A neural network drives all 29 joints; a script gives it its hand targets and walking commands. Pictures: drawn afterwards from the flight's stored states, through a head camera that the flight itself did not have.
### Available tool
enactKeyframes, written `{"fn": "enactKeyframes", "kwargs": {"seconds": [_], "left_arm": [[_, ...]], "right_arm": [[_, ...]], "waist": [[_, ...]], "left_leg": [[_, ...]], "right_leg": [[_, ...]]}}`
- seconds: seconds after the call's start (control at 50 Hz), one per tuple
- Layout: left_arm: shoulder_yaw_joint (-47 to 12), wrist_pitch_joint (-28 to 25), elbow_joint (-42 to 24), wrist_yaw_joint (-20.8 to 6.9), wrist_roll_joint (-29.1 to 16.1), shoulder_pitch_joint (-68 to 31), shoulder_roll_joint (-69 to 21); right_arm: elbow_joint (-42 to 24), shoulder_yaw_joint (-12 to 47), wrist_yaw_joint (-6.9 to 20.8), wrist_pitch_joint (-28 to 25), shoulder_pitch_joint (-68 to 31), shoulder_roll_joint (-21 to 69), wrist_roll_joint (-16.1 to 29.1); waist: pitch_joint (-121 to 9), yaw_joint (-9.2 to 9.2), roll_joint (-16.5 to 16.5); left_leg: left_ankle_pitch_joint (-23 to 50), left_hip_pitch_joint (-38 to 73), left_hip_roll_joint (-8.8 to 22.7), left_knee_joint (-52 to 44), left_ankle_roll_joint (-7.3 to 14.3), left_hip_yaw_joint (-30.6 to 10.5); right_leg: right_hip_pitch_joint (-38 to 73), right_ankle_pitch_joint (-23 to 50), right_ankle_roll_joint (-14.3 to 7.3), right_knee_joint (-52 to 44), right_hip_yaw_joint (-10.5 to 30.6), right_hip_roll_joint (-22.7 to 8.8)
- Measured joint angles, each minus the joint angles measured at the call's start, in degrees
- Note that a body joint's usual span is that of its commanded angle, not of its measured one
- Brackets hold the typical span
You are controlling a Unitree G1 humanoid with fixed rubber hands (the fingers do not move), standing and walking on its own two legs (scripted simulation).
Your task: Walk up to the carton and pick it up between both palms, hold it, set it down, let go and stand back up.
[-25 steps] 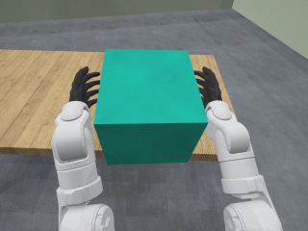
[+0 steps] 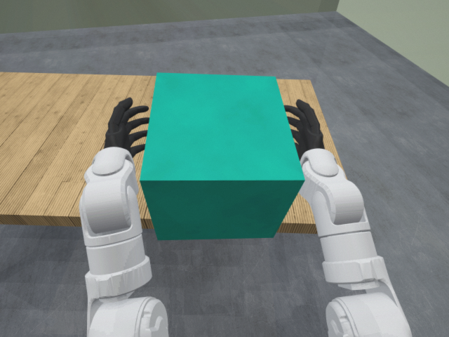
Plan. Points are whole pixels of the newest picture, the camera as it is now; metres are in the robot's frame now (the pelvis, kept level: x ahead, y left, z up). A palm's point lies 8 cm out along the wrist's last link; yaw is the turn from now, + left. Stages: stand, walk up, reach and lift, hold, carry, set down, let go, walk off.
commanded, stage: hold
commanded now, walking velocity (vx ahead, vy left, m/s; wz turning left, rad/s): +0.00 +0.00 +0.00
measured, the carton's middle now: (217, 157) +0.37 +0.00 +0.14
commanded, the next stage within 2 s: none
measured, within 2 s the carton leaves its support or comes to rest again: neither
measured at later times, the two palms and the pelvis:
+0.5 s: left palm (118, 150) +0.34 +0.15 +0.20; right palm (308, 147) +0.35 -0.15 +0.18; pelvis +0.00 +0.00 +0.00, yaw +0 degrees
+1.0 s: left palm (120, 142) +0.34 +0.15 +0.21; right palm (314, 141) +0.35 -0.15 +0.19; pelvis +0.00 -0.01 +0.00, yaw +3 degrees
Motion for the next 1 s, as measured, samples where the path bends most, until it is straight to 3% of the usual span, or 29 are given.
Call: {"fn": "enactKeyframes", "kwargs": {"seconds": [0.88,0.92,1.0], "left_arm": [[0.56,0.34,-0.46,-0.42,-0.06,-0.36,0.12],[-0.35,-1.74,-0.42,-1.06,0.88,-0.72,0.50],[-1.71,-6.67,3.66,-1.53,1.58,-2.08,1.36]], "right_arm": [[-0.39,-0.08,-0.30,0.61,-0.68,0.11,0.29],[-0.22,-0.45,-0.59,-2.26,-0.43,0.08,0.97],[2.11,-0.52,-1.44,-7.38,0.02,-0.90,2.49]], "waist": [[0.41,-0.21,0.09],[0.83,-1.48,-0.83],[0.45,-1.80,-2.57]], "left_leg": [[-0.13,0.35,0.00,-0.02,-0.05,-0.15],[-2.44,-2.83,-0.08,5.53,-0.14,-1.32],[-6.55,-5.67,0.52,13.52,-0.78,-2.66]], "right_leg": [[0.61,-0.07,-0.06,-0.32,-0.18,0.03],[-0.65,-1.38,-0.16,2.50,-1.70,-0.10],[-1.89,-4.67,-0.84,7.90,-3.11,0.45]]}}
